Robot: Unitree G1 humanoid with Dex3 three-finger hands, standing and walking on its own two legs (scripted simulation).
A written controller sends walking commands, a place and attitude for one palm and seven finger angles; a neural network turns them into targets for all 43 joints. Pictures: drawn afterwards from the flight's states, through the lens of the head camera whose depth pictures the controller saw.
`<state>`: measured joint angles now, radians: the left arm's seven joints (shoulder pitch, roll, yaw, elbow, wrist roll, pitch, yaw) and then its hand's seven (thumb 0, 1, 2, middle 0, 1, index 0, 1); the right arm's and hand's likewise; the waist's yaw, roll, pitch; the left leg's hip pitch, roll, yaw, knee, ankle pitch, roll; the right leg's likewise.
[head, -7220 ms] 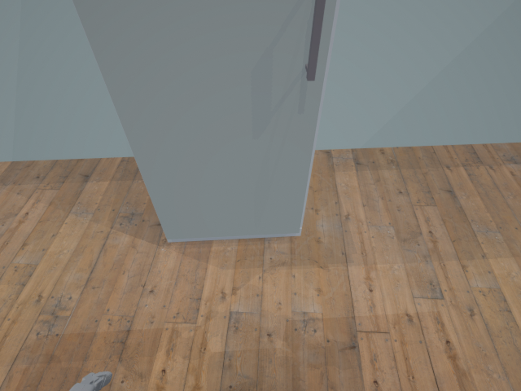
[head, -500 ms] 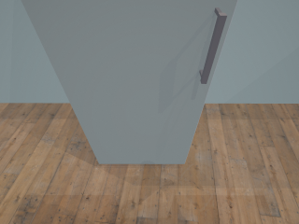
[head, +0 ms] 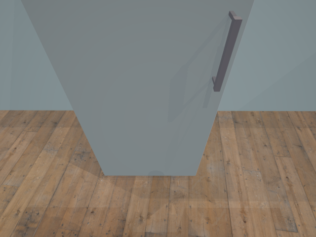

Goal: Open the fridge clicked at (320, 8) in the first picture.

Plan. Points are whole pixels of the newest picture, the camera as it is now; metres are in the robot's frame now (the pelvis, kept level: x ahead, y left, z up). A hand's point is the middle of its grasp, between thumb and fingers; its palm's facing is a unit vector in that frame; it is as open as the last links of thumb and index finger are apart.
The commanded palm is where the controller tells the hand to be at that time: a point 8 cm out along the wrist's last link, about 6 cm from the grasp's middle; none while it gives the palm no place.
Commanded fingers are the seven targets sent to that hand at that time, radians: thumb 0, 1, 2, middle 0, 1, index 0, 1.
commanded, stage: look again from close up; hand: right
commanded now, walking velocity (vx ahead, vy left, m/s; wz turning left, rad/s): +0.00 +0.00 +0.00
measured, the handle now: (223, 55) +0.56 -0.16 +0.19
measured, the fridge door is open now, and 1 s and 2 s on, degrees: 0 0 0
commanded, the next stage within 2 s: shuffle to correct the standing spot in 0.08 s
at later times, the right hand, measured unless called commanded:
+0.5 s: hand out of the picture -0.02 -0.16 -0.19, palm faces +0.11 +0.99 -0.11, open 7.4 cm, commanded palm none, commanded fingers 0.00 -0.90 -0.90 0.20 0.30 0.20 0.30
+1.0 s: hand out of the picture +0.16 -0.20 -0.19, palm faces +0.12 +0.98 -0.18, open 7.2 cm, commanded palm none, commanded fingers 0.00 -0.90 -0.90 0.20 0.30 0.20 0.30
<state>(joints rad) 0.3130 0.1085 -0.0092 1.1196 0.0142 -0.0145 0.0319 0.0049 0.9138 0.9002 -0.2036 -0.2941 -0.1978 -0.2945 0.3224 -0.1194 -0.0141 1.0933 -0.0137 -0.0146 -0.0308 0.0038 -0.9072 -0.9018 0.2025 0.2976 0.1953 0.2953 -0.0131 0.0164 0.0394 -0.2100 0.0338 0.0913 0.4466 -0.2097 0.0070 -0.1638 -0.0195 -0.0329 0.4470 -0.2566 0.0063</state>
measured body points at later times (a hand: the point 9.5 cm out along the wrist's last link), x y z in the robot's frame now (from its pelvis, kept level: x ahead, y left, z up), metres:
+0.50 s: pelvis +0.03 -0.01 -0.01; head +0.04 -0.04 +0.44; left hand -0.01 +0.20 -0.16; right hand -0.02 -0.22 -0.18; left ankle +0.02 +0.11 -0.74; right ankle -0.01 -0.12 -0.74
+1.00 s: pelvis +0.09 -0.02 -0.02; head +0.13 -0.04 +0.43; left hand +0.11 +0.20 -0.17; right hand +0.15 -0.25 -0.18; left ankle +0.13 +0.09 -0.74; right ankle +0.07 -0.12 -0.74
